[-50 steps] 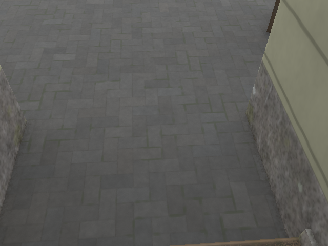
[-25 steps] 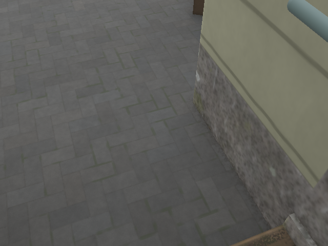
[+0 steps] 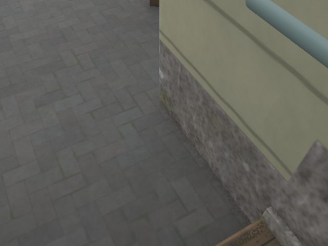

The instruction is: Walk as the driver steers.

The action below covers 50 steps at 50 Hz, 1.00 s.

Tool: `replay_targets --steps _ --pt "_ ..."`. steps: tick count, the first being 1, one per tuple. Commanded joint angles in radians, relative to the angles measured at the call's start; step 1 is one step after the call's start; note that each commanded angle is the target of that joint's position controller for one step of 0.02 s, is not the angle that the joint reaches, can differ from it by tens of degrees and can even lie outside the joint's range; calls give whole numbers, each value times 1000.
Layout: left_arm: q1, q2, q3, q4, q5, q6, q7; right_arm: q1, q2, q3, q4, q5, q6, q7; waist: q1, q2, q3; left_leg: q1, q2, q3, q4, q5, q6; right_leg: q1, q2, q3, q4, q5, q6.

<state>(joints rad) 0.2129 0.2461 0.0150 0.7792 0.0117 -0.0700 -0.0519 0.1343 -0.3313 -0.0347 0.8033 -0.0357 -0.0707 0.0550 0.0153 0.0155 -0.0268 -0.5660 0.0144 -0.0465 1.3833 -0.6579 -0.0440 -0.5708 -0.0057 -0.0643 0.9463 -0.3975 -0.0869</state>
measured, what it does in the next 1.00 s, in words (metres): goes down, turning left: left foot 0.17 m lower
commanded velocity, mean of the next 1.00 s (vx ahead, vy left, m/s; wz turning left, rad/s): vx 0.01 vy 0.00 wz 0.47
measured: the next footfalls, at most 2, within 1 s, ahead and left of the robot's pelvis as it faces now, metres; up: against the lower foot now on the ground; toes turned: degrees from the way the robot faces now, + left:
left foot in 0.42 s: +0.09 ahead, +0.27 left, -0.17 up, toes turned +17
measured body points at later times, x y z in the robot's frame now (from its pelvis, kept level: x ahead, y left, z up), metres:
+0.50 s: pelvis +0.06 +0.15 -0.11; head +0.07 +0.17 +0.33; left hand -0.06 +0.41 -0.25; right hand +0.28 -0.08 -0.20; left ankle +0.05 +0.25 -0.85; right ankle +0.02 -0.05 -0.58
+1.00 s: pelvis +0.13 +0.18 -0.16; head +0.14 +0.20 +0.29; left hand +0.19 +0.47 -0.25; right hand +0.32 +0.00 -0.28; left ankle +0.05 +0.26 -0.85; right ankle +0.23 +0.08 -0.80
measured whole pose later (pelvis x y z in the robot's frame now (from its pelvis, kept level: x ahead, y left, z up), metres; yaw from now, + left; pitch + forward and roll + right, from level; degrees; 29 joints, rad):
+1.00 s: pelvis +0.13 +0.18 -0.16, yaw +33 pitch +3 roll -2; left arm 0.11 0.24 -0.02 0.63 0.08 -0.03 -0.04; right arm 0.33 -0.24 0.00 0.79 -0.05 -0.08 0.02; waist -0.06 -0.01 -0.03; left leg -0.45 -0.16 -0.24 0.96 -0.53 0.05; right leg -0.69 0.02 0.01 1.20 -0.29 0.10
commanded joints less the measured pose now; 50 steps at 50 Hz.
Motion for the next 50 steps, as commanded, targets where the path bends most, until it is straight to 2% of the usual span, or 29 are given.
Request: replay_targets --steps 1,2,3,4,5,6,8,10,11,13,14,15,16,18,20,21,22,23,24,25,27,29,31,35,37,42,44,49,50 --pt "-76 31 -22 -51 13 -35 -46 104 20 10 -54 -28 -17 -4 -108 -73 -139 -205 111 -130 -36 102 -68 154 -341 404 -231 724 -222" --pt "-127 -2 -33 -30 29 -24 -40 249 52 27 12 -54 1 -1 -149 -80 -84 12 110 -98 -35 271 -81 -92 -311 322 -268 582 -170" --pt "-162 73 -23 -50 23 -24 -30 305 4 8 33 -89 11 9 -163 -75 -75 143 41 -22 10 444 -72 -259 -199 183 -214 399 -112" --pt "-237 152 -11 -74 37 -20 -21 314 -19 -6 20 -75 12 16 -185 -63 -84 240 -13 48 71 493 -64 -360 -185 116 -224 345 -75" --pt "-179 142 -15 -62 67 -32 9 183 -63 -18 -51 -83 11 7 -90 -93 -90 17 30 -41 35 555 -52 -163 -251 181 -156 228 -71" --pt "-25 148 -16 -21 67 -42 43 60 -76 -18 -114 -102 8 -12 16 -122 -108 -159 55 -70 -38 535 -30 47 -331 277 -119 202 -106" --pt "242 136 -19 72 59 -61 110 -201 -5 7 -232 -90 12 -46 167 -193 -89 -406 100 -117 -195 464 -18 315 -442 490 -111 210 -156" --pt "282 117 -23 99 50 -55 130 -214 43 26 -241 -76 21 -69 190 -200 -66 -444 110 -83 -321 481 -11 312 -460 540 -83 122 -135" --pt "233 111 -26 80 37 -52 136 -174 40 33 -204 -71 42 -51 180 -126 -13 -351 117 -35 -599 652 -15 217 -411 442 -101 -141 -80" --pt "141 191 -11 50 62 -60 103 -55 -7 4 -144 -40 72 -17 139 -139 98 -114 64 80 -820 949 -6 1 -341 257 -158 -425 -2" --pt "141 213 -2 70 58 -64 97 -120 -44 -19 -179 -40 65 -13 150 -171 119 -105 44 84 -846 791 -5 35 -351 253 -181 -368 7" --pt "227 194 -2 124 49 -56 107 -163 -44 -28 -184 -42 60 -20 179 -193 124 -76 25 122 -913 677 13 96 -385 274 -204 -328 12" --pt "291 193 -4 154 72 -36 109 -156 -29 -30 -153 -38 69 -22 189 -208 100 21 46 99 -959 672 52 115 -419 307 -208 -350 27" --pt "225 197 2 148 114 0 93 -8 19 -27 -70 -28 74 -18 102 -172 81 247 85 67 -1044 933 100 66 -449 301 -98 -362 39" --pt "91 193 7 117 137 23 40 323 -81 -99 25 -21 67 -34 -96 -42 -7 702 49 130 -1063 1101 128 -89 -346 94 225 -372 99" --pt "78 164 12 111 130 35 20 394 -171 -135 36 -42 52 -35 -145 73 -76 822 70 76 -1072 1088 150 -117 -209 -61 562 -397 152" --pt "65 50 -2 44 95 26 4 506 -310 -159 38 -53 20 -33 -106 263 -196 1032 151 -79 -734 1578 252 -368 -81 -87 1042 -482 139" --pt "37 44 -4 -17 45 6 17 546 -295 -143 17 -66 -13 -11 -125 260 -246 1090 223 -156 -731 1629 248 -543 -46 -31 1183 -422 155" --pt "-34 90 -1 -58 22 -21 44 501 -263 -120 -17 -65 -32 18 -126 279 -151 971 275 -199 -755 1536 267 -704 -47 -30 1300 -408 161" --pt "-37 106 -6 -95 20 -42 69 395 -232 -98 -68 -31 -49 51 -93 288 -84 793 378 -346 -794 1186 373 -786 -75 72 1348 -339 164" --pt "53 116 -20 -62 28 -36 85 216 -125 -31 -109 -32 -55 85 24 71 29 394 408 -425 -914 857 372 -646 -125 194 1095 -68 147" --pt "143 87 -32 -56 45 -11 74 152 -47 6 -82 -24 -51 49 104 33 24 233 291 -376 -928 686 302 -578 -120 182 866 187 147" --pt "102 121 -31 -77 56 15 44 113 -82 5 -126 3 -58 1 61 5 36 117 182 -333 -964 472 268 -548 -79 126 696 342 169" --pt "4 40 -57 -145 89 34 14 241 -98 18 -70 -27 -56 -21 12 48 19 74 137 -457 -959 338 296 -428 -71 95 502 395 159" --pt "-1 66 -57 -163 100 28 16 221 -91 20 -71 -51 -59 -16 24 21 -29 178 136 -467 -842 582 307 -448 -55 108 542 415 175" --pt "-167 11 -57 -255 70 45 46 345 -46 6 -26 -32 -42 -44 -101 85 -41 574 162 -602 -711 905 338 -635 -52 171 314 188 221" --pt "-164 51 -29 -240 89 34 37 315 -20 13 -24 -42 -44 -36 -71 76 -61 458 117 -559 -615 1028 340 -465 -24 118 350 164 200" --pt "-109 54 -8 -222 66 22 9 146 -102 -14 -104 -20 -23 -39 -37 87 -66 278 104 -574 -591 1148 328 -180 31 62 274 120 180" --pt "-178 58 -5 -233 40 29 12 177 -122 -26 -99 21 -18 -38 -70 67 -41 287 93 -573 -660 1132 344 -160 60 9 94 -13 185"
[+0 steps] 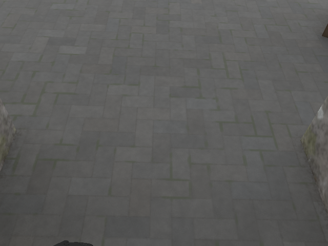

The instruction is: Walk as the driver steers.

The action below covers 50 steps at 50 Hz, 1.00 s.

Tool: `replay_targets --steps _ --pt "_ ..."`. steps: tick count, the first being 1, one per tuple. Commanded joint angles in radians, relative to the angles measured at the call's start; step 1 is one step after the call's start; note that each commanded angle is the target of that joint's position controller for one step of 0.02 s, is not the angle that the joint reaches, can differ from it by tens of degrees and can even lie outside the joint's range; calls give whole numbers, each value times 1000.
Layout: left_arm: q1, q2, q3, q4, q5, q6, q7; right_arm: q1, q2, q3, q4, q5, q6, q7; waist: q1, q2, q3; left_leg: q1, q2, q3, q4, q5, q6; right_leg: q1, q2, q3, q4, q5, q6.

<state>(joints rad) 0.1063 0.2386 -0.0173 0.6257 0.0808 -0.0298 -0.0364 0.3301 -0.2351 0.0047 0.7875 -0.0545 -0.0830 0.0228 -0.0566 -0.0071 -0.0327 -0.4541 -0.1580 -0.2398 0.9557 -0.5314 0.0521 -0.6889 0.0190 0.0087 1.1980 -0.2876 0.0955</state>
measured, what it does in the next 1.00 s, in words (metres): steps on the spot, turning right: right foot, then left foot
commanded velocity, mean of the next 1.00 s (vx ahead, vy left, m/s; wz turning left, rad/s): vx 0.01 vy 0.00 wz -0.29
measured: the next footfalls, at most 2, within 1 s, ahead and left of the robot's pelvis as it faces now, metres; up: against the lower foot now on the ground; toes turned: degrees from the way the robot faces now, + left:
right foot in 0.04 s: +0.05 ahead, -0.13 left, +0.00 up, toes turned +3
left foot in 0.56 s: +0.04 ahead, +0.07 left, +0.00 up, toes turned -13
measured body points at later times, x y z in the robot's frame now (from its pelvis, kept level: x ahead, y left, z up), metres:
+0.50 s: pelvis +0.01 -0.03 +0.04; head +0.04 -0.04 +0.48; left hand +0.14 +0.20 -0.08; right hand +0.16 -0.28 -0.07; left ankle +0.00 +0.09 -0.67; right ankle +0.01 -0.13 -0.69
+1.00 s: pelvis +0.00 +0.01 +0.05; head +0.03 +0.01 +0.50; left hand +0.17 +0.19 -0.09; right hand -0.08 -0.23 -0.07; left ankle +0.00 +0.08 -0.69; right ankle +0.01 -0.18 -0.59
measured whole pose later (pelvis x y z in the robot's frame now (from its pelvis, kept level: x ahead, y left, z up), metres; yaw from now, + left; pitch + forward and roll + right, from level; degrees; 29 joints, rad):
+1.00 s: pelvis +0.00 +0.01 +0.05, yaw -22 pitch +5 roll -1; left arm 0.29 0.23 0.02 0.83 0.09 -0.02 -0.04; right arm 0.39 -0.22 -0.03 0.85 -0.06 -0.08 0.06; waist -0.06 -0.02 -0.06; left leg -0.24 0.00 0.16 0.40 -0.26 0.10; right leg -0.80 -0.02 0.08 1.13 -0.09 0.07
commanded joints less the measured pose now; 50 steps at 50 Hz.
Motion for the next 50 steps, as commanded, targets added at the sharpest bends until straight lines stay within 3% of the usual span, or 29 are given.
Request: replay_targets --steps 1,2,3,4,5,6,7,8,9,11,13,16,17,21,25,28,29,30,31,32,34,35,36,39,42,44,46,47,50 --pt "-52 57 25 -68 -38 -7 -7 -49 -231 -67 -84 39 -4 1 10 116 -38 145 257 -399 -243 981 249 53 48 -72 -223 -73 -3" --pt "182 67 36 7 -26 -13 -10 -235 -242 -64 -142 -4 -5 11 120 132 -82 -3 254 -376 -141 1047 219 321 55 -55 -177 111 -12" --pt "252 118 62 35 -54 -18 -4 -222 -209 -64 -151 27 3 32 175 -20 -110 -94 169 -261 -94 1085 188 505 82 -96 -408 292 -94" --pt "214 248 93 20 -65 -24 8 -49 -84 -43 -138 29 11 47 56 -165 -281 -220 23 -98 137 637 37 764 -159 341 -551 799 -421" --pt "283 249 104 27 9 -33 -18 -39 -117 -63 -109 48 34 19 125 -148 -167 -533 -120 -32 406 -192 -81 864 -319 595 -640 1065 -608" --pt "345 220 100 61 18 -38 -26 -100 -129 -72 -139 39 49 -26 138 17 -145 -639 -85 -44 530 -198 -129 863 -377 644 -638 1133 -605" --pt "281 169 82 83 -3 -34 -60 -73 -120 -71 -121 24 72 -41 79 -27 -101 -643 -24 -97 557 -98 -158 737 -374 695 -662 902 -548" --pt "125 83 53 51 -47 -27 -68 -100 -144 -74 -91 -1 85 -53 34 0 -90 -579 40 -80 541 3 -181 609 -307 586 -630 882 -477" --pt "16 31 35 29 -70 -25 -68 -80 -108 -55 -73 -20 86 -46 -16 28 -89 -510 85 -41 532 86 -210 486 -237 469 -609 864 -412" --pt "-21 78 48 30 -66 -19 -50 -35 -70 -37 -88 -40 84 -15 -65 -15 -122 -323 128 109 628 177 -224 244 -129 356 -670 633 -362" --pt "-42 135 56 18 -46 -30 -19 -63 -99 -36 -113 -37 78 -1 -51 -4 -112 -216 148 192 651 224 -220 131 -81 282 -708 492 -350" --pt "160 159 68 91 -54 -74 24 -198 -70 -10 -171 -32 81 -4 78 -44 -61 -233 198 243 212 115 -235 328 -77 325 -744 212 -337" --pt "217 155 58 115 -50 -87 20 -225 -63 -9 -189 -45 83 -13 93 -111 -66 -205 194 242 233 67 -222 347 -119 407 -748 184 -361" --pt "215 149 65 75 -53 -92 8 -271 -81 -13 -225 -19 91 -40 144 -135 -88 -216 145 201 -17 0 -184 561 -205 568 -739 361 -445" --pt "193 176 90 49 -43 -65 1 -232 -79 -21 -221 5 71 -38 135 -119 -102 -108 113 196 -268 83 -132 627 -197 617 -722 515 -446" --pt "95 170 89 26 -36 -36 -17 -100 -92 -47 -195 19 58 -28 28 -82 -97 258 98 229 -475 389 -36 380 -153 570 -720 496 -416" --pt "129 134 79 35 -31 -31 -21 -58 -132 -70 -196 15 53 -28 13 -38 -107 445 159 171 -517 582 46 244 -103 516 -665 329 -352" --pt "191 43 59 1 -33 -28 -18 21 -240 -107 -197 3 40 -43 41 202 -175 723 401 -92 -522 1094 310 -25 77 298 -451 -100 -201" --pt "134 90 78 -28 -46 -28 8 78 -219 -116 -189 -56 32 -35 -31 157 -119 780 621 -284 -612 1158 471 -278 162 203 -255 -411 -101" --pt "117 107 84 1 -35 -21 31 54 -166 -100 -176 -60 29 -33 -13 -10 -49 675 629 -225 -645 1112 432 -301 100 200 -81 -355 -64" --pt "207 142 103 81 -22 -6 53 -137 -60 -64 -225 5 38 5 84 54 -29 457 472 14 -616 1059 281 -212 86 175 129 -156 -14" --pt "219 112 94 79 3 -10 42 -180 -69 -68 -235 30 37 12 112 89 -37 368 415 100 -596 1068 227 -176 87 127 233 -65 -6" --pt "223 91 84 81 7 -12 27 -187 -99 -83 -248 34 43 15 103 92 -36 325 383 143 -593 978 220 -209 107 76 284 -15 -1" --pt "201 72 70 83 -15 -15 -1 -87 -108 -76 -203 -1 36 -4 38 80 -28 291 385 154 -652 675 257 -254 77 77 378 117 12" --pt "172 113 78 89 -18 -28 21 -8 -103 -70 -132 -4 14 4 13 92 10 349 412 123 -683 473 252 -352 58 142 283 204 3" --pt "170 97 68 110 -11 -22 29 17 -95 -65 -85 3 12 25 13 106 10 407 418 111 -683 382 240 -415 28 147 153 233 9" --pt "195 75 62 144 11 -5 -1 67 -126 -70 -20 6 0 50 5 99 23 380 420 102 -741 93 203 -356 -32 108 -30 231 3" --pt "197 70 61 149 18 0 -11 82 -144 -73 9 4 -8 50 8 121 29 328 433 73 -763 14 210 -305 -46 83 -42 211 -9" --pt "121 48 45 133 14 -6 -10 88 -98 -54 63 -18 -23 27 -4 92 39 338 482 34 -799 -21 248 -269 -80 66 -159 180 -51"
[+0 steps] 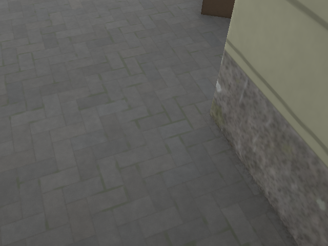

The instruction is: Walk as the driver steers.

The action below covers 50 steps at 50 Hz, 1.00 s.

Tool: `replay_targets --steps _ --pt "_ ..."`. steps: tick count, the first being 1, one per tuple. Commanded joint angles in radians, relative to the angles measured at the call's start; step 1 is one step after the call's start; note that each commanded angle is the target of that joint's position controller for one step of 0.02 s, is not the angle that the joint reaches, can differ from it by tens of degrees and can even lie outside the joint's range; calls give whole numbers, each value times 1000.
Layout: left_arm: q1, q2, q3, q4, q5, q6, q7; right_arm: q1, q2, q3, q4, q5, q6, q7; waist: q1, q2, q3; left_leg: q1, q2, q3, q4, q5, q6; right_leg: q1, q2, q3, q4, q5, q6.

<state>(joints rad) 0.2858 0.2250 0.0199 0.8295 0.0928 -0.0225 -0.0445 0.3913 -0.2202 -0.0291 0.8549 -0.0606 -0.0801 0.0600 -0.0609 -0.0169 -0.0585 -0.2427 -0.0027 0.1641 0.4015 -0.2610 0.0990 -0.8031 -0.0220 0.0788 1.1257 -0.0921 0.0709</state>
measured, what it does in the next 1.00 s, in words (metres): goes down, turning left: right foot, then left foot 0.17 m lower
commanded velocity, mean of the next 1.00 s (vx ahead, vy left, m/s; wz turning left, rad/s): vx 0.43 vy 0.00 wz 0.37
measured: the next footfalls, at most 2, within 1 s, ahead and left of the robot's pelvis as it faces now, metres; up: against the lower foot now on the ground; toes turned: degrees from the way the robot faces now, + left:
right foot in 0.26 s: +0.10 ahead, -0.17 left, +0.00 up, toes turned -2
left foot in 0.72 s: +0.45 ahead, +0.08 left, -0.17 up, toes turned +17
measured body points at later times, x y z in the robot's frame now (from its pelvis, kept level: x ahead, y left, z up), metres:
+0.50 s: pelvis +0.17 -0.07 -0.04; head +0.17 -0.07 +0.41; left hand +0.13 +0.15 -0.18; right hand +0.34 -0.27 -0.16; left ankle +0.29 +0.09 -0.72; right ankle +0.06 -0.16 -0.74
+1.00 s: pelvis +0.43 -0.02 -0.19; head +0.46 +0.00 +0.26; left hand +0.51 +0.29 -0.27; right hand +0.59 -0.22 -0.33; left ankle +0.41 +0.07 -0.92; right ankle +0.64 -0.12 -0.86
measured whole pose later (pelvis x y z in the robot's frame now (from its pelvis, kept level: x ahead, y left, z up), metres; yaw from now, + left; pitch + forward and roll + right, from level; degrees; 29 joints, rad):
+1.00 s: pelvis +0.43 -0.02 -0.19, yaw +27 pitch +3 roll +2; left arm 0.05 0.22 0.05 0.70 0.01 -0.09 0.04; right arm 0.27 -0.20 -0.06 0.87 0.02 -0.01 -0.03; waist -0.03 -0.02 0.03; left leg -0.34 -0.16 -0.12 0.53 -0.23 0.09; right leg -0.73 -0.11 0.12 0.89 -0.10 0.10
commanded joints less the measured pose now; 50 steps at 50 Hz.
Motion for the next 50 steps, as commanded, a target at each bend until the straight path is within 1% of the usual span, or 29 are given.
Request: replay_targets --steps 1,4,5,7,8,10,12,13,14,15,16,17,19,22,24,27,28,31,33,36,37,38,39,40,41,43,44,47,50 --pt "-98 61 9 -84 -1 -17 2 15 -103 -13 4 -12 -34 -18 -2 86 57 133 329 -363 -258 -268 201 -98 -43 -13 -153 -26 -37" --pt "-48 52 7 -75 5 -18 -4 -1 -106 -10 49 -28 -49 -31 23 84 87 86 315 -316 -218 -198 193 30 -51 -22 -138 2 -74" --pt "-122 52 9 -99 -9 -16 -4 9 -104 -8 55 7 -53 -29 -12 60 108 99 294 -297 -245 -226 204 64 -29 -92 -308 -116 -73" --pt "-172 24 6 -127 -24 -19 -5 56 -134 -20 88 16 -55 -29 -39 113 119 64 278 -309 -219 -210 217 226 -7 -156 -356 -267 -81" --pt "-121 11 0 -124 -5 -26 -2 18 -122 -20 86 -23 -54 -35 1 132 103 30 291 -324 -163 -164 203 303 -33 -100 -273 -181 -106" --pt "-186 19 9 -150 -18 -46 0 20 -146 -32 82 33 -51 -39 -12 108 127 57 261 -333 -81 -202 229 392 38 -215 -539 -321 -121" --pt "-58 31 22 -109 -43 -78 3 -37 -177 -46 75 -11 -33 -22 68 68 74 -86 199 -321 154 -134 233 696 51 -191 -649 -146 -139" --pt "98 93 42 -71 -16 -96 22 -68 -100 -34 45 -39 -39 -17 137 -51 -16 -263 86 -246 460 -212 162 916 -73 -39 -632 -45 -207" --pt "340 196 58 -26 13 -108 26 0 42 -1 -6 -21 -63 -12 164 -237 -174 -544 -64 -207 794 -400 65 1223 -356 364 -693 201 -464" --pt "439 159 67 30 43 -101 2 -135 -19 -22 -37 23 -73 -13 254 -113 49 -786 -81 -385 842 -327 58 1119 -451 529 -833 -98 -514" --pt "325 138 61 47 13 -100 -15 -212 -33 -24 -44 36 -67 -24 198 -43 194 -863 -18 -391 913 -207 60 1014 -439 405 -857 -233 -462" --pt "216 78 43 30 -18 -97 -23 -194 -59 -36 -23 26 -58 -35 137 0 180 -800 21 -320 957 -118 45 900 -366 258 -812 -213 -399" --pt "63 -64 -2 0 1 -87 6 -99 59 10 4 -30 -35 -14 51 5 157 -622 102 -348 812 116 53 689 -250 34 -750 -81 -283" --pt "-24 -133 -39 -27 14 -101 64 -161 1 14 6 -43 -22 48 53 -37 140 -548 122 -314 591 439 22 561 -195 -71 -756 -30 -246" --pt "126 -43 -36 50 6 -119 71 -252 -5 14 -9 -29 -22 46 99 -54 81 -363 91 -216 371 739 -16 485 -122 -200 -662 -97 -237" --pt "268 -54 -62 141 33 -109 48 -365 -49 14 -54 -32 -12 28 111 -21 178 -409 108 -215 317 740 -13 511 -218 -122 -613 -120 -250" --pt "155 74 10 116 -181 -87 110 -473 -86 -16 -119 141 15 8 101 23 315 -408 -1 -282 233 764 -12 369 -154 -132 -539 2 -176" --pt "224 48 11 144 -147 -63 125 -520 -2 10 -144 104 53 30 137 19 216 -334 11 -176 142 813 -23 484 -174 -204 -349 -42 -142" --pt "227 45 22 130 -135 -43 115 -542 17 15 -139 110 73 43 159 24 198 -363 29 -158 45 661 -22 623 -202 -169 -222 49 -152" --pt "181 91 53 121 -115 -49 87 -167 -124 -57 -8 93 74 21 -34 45 14 137 -9 -88 -95 668 82 520 -170 -189 343 369 -125" --pt "176 47 57 118 -91 -75 75 -5 -202 -73 48 79 75 3 -83 260 -26 508 98 -212 4 1102 184 149 -18 -264 861 -507 -54" --pt "304 7 22 62 -100 -103 49 17 -266 -74 38 60 50 -10 -26 330 -324 984 267 -462 389 1212 353 -227 -23 -55 1059 -791 -36" --pt "166 74 24 -34 -119 -131 37 114 -237 -78 12 63 65 -29 -132 250 -474 1052 327 -608 265 816 436 -352 -26 28 1016 -746 -29" --pt "104 57 9 -96 -158 -145 32 125 -272 -85 27 62 82 -51 -81 141 -471 973 375 -794 55 157 398 -423 -47 58 850 -605 -50" --pt "7 86 24 -104 -132 -125 65 -51 -203 -72 -32 72 90 -61 -26 -88 -315 682 341 -821 -93 -95 313 -365 -69 -7 777 -476 -45" --pt "77 110 45 -75 -111 -84 101 -277 -154 -52 -110 49 52 -61 116 -96 -143 216 352 -870 -100 -74 313 -201 -113 71 502 -234 -31" --pt "27 103 58 -92 -88 -62 108 -335 -126 -42 -116 71 48 -63 144 -104 -5 -59 249 -697 -122 58 271 -58 -136 61 260 -183 9" --pt "-107 39 45 -163 -50 -78 102 -316 -152 -62 -105 83 42 -100 128 36 12 -402 15 -426 -90 249 188 372 -71 -44 -195 5 37" --pt "-134 34 46 -160 -99 -64 77 -208 -147 -74 -83 84 48 -99 84 112 -26 -287 62 -462 -53 156 184 422 -19 -54 -345 88 31"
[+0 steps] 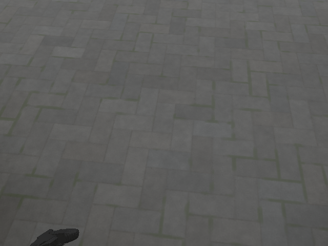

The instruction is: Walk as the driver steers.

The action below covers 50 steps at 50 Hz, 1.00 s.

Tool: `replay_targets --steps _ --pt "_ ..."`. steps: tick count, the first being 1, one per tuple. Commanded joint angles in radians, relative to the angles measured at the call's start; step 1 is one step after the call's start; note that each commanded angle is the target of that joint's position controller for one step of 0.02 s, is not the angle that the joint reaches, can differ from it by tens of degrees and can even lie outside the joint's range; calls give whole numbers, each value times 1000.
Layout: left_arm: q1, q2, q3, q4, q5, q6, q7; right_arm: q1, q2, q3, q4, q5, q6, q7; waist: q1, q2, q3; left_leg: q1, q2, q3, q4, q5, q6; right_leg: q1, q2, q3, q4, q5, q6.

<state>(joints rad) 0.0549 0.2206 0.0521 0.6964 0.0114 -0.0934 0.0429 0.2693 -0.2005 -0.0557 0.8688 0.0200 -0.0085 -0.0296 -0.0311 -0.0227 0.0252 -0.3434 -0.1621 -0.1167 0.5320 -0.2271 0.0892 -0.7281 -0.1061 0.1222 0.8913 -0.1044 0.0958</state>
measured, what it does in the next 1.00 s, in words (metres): walks ahead, turning right: right foot, then left foot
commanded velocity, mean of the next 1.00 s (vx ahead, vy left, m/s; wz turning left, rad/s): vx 0.50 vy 0.00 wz -0.28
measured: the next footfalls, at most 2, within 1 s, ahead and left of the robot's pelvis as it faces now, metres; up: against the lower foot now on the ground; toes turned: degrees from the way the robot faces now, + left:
right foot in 0.10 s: +0.20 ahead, -0.15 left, +0.00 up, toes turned +3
left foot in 0.56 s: +0.41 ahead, +0.03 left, +0.00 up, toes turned -15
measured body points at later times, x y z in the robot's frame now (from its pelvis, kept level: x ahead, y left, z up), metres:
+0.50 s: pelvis +0.23 -0.07 +0.02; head +0.27 -0.09 +0.46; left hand +0.25 +0.21 -0.10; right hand +0.47 -0.31 -0.06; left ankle +0.36 +0.06 -0.71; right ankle +0.16 -0.16 -0.73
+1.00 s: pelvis +0.47 -0.14 +0.00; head +0.51 -0.16 +0.45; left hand +0.79 -0.04 -0.07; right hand +0.34 -0.39 -0.13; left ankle +0.37 +0.04 -0.73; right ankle +0.57 -0.31 -0.71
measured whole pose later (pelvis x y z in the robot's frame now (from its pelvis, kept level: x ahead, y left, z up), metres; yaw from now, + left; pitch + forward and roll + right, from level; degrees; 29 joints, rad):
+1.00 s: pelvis +0.47 -0.14 +0.00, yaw -22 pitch +3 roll +2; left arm 0.00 0.25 0.05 0.62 -0.02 -0.06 -0.04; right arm 0.38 -0.26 -0.08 0.91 0.04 -0.08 0.01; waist -0.11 -0.04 0.03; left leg 0.07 0.01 0.13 0.26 -0.38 -0.03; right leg -0.61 -0.05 0.01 0.59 -0.08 -0.06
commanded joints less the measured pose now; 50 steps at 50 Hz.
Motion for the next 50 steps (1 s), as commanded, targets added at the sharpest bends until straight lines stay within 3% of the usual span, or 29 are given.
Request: replay_targets --steps 1,3,5,6,7,8,9,10,11,14,15,17,20,23,24,27,28,29,30,31,32,33,34,35,37,39,43,48,50 --pt "70 57 17 -45 -33 11 -11 -62 -153 -45 -106 16 -30 -4 44 121 -103 -151 247 -234 -180 60 183 351 62 -79 -158 67 -6" --pt "25 93 29 -63 -35 15 -16 -6 -137 -45 -101 18 -35 6 22 141 -82 -75 285 -272 -146 -90 142 357 59 -77 -246 4 -51" --pt "110 122 44 -38 -22 17 -26 27 -99 -34 -112 17 -41 10 58 159 -82 -29 254 -270 -54 -112 99 454 72 -88 -318 -90 -115" --pt "242 151 56 2 -9 0 -31 47 -40 -18 -115 11 -46 13 93 25 -123 -121 164 -181 210 -123 52 631 -14 40 -339 -96 -178" --pt "355 255 89 45 6 -10 -45 97 -23 -15 -148 32 -62 20 81 -375 -170 -378 33 26 554 -277 -5 831 -212 527 -563 -335 -362" --pt "346 187 74 29 -15 -9 -54 33 -126 -39 -162 30 -76 24 95 -284 -127 -560 87 -4 680 -342 -17 853 -273 731 -664 -622 -411" --pt "295 153 62 9 -20 -8 -55 -84 -163 -50 -186 22 -80 23 113 -163 -36 -598 131 -10 701 -236 -10 777 -239 644 -663 -606 -388" --pt "244 148 58 -6 -16 -3 -53 -122 -140 -47 -191 3 -78 17 93 -89 -23 -553 159 10 670 -143 -24 711 -185 531 -652 -465 -365" --pt "223 134 53 -9 -28 3 -50 -137 -119 -45 -197 -18 -79 10 82 -60 -21 -523 182 22 597 -80 -44 676 -138 444 -648 -337 -348" --pt "231 117 47 17 -30 10 -35 -174 -82 -40 -209 -27 -81 8 47 -92 -62 -344 172 63 378 -30 -82 590 -49 274 -649 -35 -319" --pt "247 111 48 23 -42 12 -27 -213 -63 -34 -218 -26 -84 11 52 -82 -73 -300 156 79 293 -11 -96 580 -31 238 -651 18 -317" --pt "266 145 61 34 -45 17 -14 -256 -38 -24 -215 -22 -87 18 63 -99 -77 -225 133 91 147 54 -121 557 -13 196 -643 84 -314" --pt "305 168 75 48 -48 19 -11 -328 -65 -26 -230 3 -93 24 85 -121 -71 -170 125 73 40 133 -117 559 -15 223 -642 60 -315" --pt "358 145 72 65 -45 22 -16 -407 -79 -24 -253 11 -105 30 113 -106 -62 -149 128 55 -25 142 -99 599 -34 270 -598 57 -322" --pt "367 140 69 73 -54 21 -17 -416 -89 -27 -257 12 -103 29 113 -91 -61 -124 119 61 -50 138 -91 605 -36 294 -593 70 -319" --pt "315 149 72 57 -63 21 -15 -286 -122 -47 -223 5 -107 25 22 -90 -98 157 129 58 -149 149 -51 522 10 308 -492 95 -280" --pt "257 133 72 23 -58 17 -21 -150 -162 -65 -207 -4 -114 26 -55 -52 -160 368 204 -6 -157 120 -15 403 53 274 -348 98 -244" --pt "247 64 51 0 -43 13 -26 19 -238 -85 -179 -28 -109 16 -108 122 -288 655 407 -205 -146 92 69 193 148 133 -40 -112 -189" --pt "339 77 45 -24 -57 9 -21 55 -255 -90 -156 -29 -104 27 -62 366 -326 750 577 -527 -214 -17 198 -35 190 72 151 -489 -164" --pt "335 159 65 3 -63 16 -18 15 -168 -71 -162 -18 -100 27 -52 244 -210 667 566 -487 -225 -109 191 -122 109 70 271 -438 -151" --pt "276 173 68 2 -51 24 -20 -31 -119 -58 -172 -15 -97 26 -54 166 -115 566 513 -369 -249 -62 153 -129 83 49 305 -347 -142" --pt "249 152 68 -1 -39 30 -20 -79 -100 -48 -175 -17 -93 29 -31 102 -70 475 468 -282 -275 13 126 -106 61 29 302 -278 -134" --pt "224 142 69 -16 -32 33 -22 -100 -92 -42 -167 -19 -92 31 -12 100 -37 404 449 -224 -294 103 116 -92 40 26 290 -235 -130" --pt "216 122 66 -27 -38 36 -28 -106 -85 -37 -159 -24 -93 33 4 107 -28 352 428 -160 -312 168 99 -63 25 20 282 -206 -129" --pt "189 85 54 -50 -42 40 -36 -100 -101 -41 -136 -23 -101 37 17 114 -17 300 414 -74 -339 293 98 -67 14 -1 261 -158 -118" --pt "145 82 48 -73 -37 40 -41 -91 -127 -47 -115 -23 -105 34 18 95 -5 279 407 1 -356 386 101 -81 10 -10 184 -83 -102" --pt "22 49 19 -103 -26 27 -66 -57 -170 -51 -77 -9 -101 33 -11 80 10 212 353 126 -372 369 84 61 24 -77 -117 126 -110" --pt "-113 90 19 -163 -32 24 -89 62 -231 -59 -15 21 -83 37 -31 83 39 348 426 106 -326 414 77 108 52 -126 -295 37 -156" --pt "-24 137 38 -143 -34 20 -81 68 -261 -61 -6 26 -71 34 42 115 -10 373 414 117 -196 657 52 285 104 -167 -357 -29 -183"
